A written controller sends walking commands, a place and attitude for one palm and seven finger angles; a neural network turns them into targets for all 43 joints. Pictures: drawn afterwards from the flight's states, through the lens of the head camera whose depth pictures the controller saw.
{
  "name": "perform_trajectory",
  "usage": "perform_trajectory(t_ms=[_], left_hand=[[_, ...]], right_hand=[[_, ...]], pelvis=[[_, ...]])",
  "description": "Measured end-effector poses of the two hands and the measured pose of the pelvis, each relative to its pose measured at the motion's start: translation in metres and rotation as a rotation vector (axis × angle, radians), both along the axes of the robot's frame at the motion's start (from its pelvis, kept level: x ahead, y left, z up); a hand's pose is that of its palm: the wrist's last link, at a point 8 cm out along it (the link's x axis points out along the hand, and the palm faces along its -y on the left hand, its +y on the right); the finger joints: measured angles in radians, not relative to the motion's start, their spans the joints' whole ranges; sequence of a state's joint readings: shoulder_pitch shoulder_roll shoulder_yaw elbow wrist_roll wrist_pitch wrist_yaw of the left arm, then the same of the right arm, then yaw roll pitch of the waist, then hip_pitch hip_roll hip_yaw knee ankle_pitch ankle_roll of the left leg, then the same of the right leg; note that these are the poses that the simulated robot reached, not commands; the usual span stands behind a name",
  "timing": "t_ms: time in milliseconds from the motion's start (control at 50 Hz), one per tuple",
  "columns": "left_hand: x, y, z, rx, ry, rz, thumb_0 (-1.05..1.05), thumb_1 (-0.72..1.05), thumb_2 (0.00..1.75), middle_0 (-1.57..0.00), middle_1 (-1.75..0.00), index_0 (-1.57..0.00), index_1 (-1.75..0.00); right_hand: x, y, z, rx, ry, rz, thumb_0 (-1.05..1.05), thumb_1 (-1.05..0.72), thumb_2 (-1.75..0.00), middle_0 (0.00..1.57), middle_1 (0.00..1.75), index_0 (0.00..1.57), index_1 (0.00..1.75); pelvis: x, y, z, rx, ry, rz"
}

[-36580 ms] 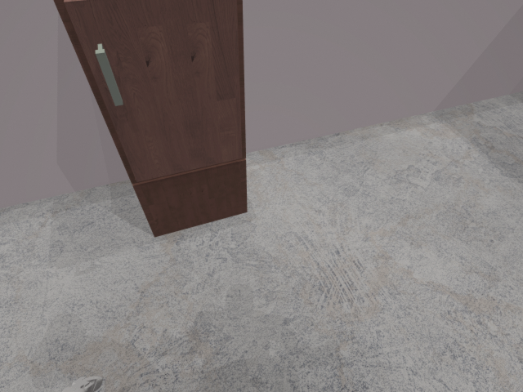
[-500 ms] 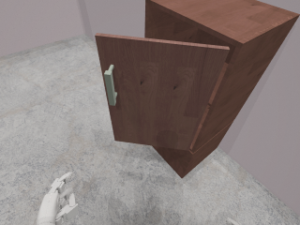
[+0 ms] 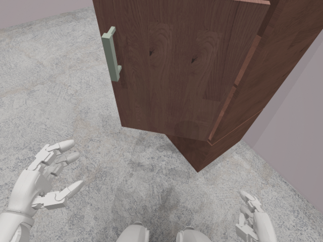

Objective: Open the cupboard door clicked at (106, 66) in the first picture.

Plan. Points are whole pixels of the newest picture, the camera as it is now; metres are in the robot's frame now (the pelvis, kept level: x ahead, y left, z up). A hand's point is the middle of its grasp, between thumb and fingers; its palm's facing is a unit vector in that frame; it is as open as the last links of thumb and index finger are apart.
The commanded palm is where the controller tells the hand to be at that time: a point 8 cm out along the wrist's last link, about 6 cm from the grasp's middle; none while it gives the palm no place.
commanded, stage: raise the hand with hooked fingers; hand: left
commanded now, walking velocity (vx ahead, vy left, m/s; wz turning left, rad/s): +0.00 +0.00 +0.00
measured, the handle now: (113, 55) +0.58 +0.19 +0.11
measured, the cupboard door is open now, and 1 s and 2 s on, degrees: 44 44 44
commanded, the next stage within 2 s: move the hooked fingers beside the handle in 1.46 s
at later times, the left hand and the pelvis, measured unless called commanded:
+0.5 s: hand (42, 158) +0.26 +0.27 +0.08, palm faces -0.06 -1.00 -0.05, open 12.9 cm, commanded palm +0.24 +0.33 +0.10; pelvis +0.02 +0.04 +0.03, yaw -1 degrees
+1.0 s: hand (13, 121) +0.32 +0.34 +0.13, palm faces -0.04 -1.00 -0.05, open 14.0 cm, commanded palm +0.29 +0.38 +0.13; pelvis +0.03 +0.06 +0.04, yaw +0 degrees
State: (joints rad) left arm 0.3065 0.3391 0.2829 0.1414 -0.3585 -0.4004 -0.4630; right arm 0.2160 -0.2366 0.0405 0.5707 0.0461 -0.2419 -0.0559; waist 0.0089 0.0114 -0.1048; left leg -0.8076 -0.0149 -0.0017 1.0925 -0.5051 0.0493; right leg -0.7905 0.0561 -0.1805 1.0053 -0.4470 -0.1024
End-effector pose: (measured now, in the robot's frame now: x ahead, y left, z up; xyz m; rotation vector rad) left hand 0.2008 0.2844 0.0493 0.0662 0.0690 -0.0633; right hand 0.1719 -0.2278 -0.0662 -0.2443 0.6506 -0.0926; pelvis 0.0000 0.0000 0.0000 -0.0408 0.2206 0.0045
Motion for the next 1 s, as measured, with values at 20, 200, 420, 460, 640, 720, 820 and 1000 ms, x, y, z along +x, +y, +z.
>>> perform_trajectory(t_ms=[20, 200, 420, 460, 640, 720, 820, 1000], left_hand=[[0.006, 0.001, 0.002, -0.002, 0.010, -0.007, 0.01, 0.32, 0.65, -0.24, -0.67, -0.25, -0.67], [0.024, 0.016, 0.022, -0.012, 0.016, 0.020, 0.01, 0.12, 0.56, -0.25, -0.80, -0.26, -0.80], [0.037, 0.036, 0.028, -0.022, -0.018, 0.011, 0.00, -0.14, 0.45, -0.27, -0.97, -0.28, -0.97], [0.042, 0.041, 0.033, -0.021, -0.027, 0.010, 0.00, -0.19, 0.43, -0.27, -1.00, -0.28, -1.00], [0.060, 0.066, 0.050, -0.020, -0.024, 0.014, 0.00, -0.39, 0.34, -0.29, -1.13, -0.30, -1.13], [0.068, 0.077, 0.056, -0.018, -0.021, 0.019, 0.00, -0.45, 0.32, -0.29, -1.16, -0.30, -1.16], [0.079, 0.089, 0.066, -0.014, -0.026, 0.019, -0.01, -0.48, 0.31, -0.29, -1.19, -0.30, -1.19], [0.101, 0.108, 0.082, -0.013, -0.035, 0.022, -0.01, -0.50, 0.30, -0.30, -1.20, -0.30, -1.20]], right_hand=[[-0.003, 0.000, 0.000, 0.008, 0.010, -0.011, 0.01, -0.90, -0.90, 0.20, 0.30, 0.21, 0.30], [-0.023, -0.009, 0.010, 0.000, 0.050, -0.076, 0.01, -0.90, -0.90, 0.20, 0.30, 0.21, 0.30], [-0.008, 0.001, 0.029, -0.062, 0.014, -0.053, 0.01, -0.90, -0.90, 0.20, 0.30, 0.21, 0.30], [-0.003, 0.008, 0.033, -0.058, 0.000, -0.042, 0.01, -0.90, -0.90, 0.20, 0.30, 0.21, 0.30], [0.011, 0.040, 0.041, -0.025, -0.027, 0.000, 0.01, -0.90, -0.90, 0.20, 0.30, 0.21, 0.30], [0.011, 0.049, 0.042, -0.022, -0.013, 0.009, 0.01, -0.90, -0.90, 0.20, 0.30, 0.21, 0.30], [0.007, 0.052, 0.041, -0.029, 0.015, 0.006, 0.01, -0.90, -0.90, 0.20, 0.30, 0.21, 0.30], [-0.003, 0.044, 0.042, -0.056, 0.064, -0.024, 0.01, -0.90, -0.90, 0.20, 0.30, 0.21, 0.30]], pelvis=[[0.001, 0.000, 0.002, 0.002, 0.001, -0.003], [0.013, 0.011, 0.017, 0.014, 0.002, -0.026], [0.016, 0.029, 0.023, -0.004, -0.024, -0.017], [0.017, 0.033, 0.024, -0.007, -0.031, -0.014], [0.020, 0.048, 0.032, -0.016, -0.052, -0.008], [0.021, 0.053, 0.034, -0.018, -0.059, -0.005], [0.023, 0.059, 0.038, -0.017, -0.067, -0.004], [0.027, 0.063, 0.043, -0.015, -0.075, -0.003]])
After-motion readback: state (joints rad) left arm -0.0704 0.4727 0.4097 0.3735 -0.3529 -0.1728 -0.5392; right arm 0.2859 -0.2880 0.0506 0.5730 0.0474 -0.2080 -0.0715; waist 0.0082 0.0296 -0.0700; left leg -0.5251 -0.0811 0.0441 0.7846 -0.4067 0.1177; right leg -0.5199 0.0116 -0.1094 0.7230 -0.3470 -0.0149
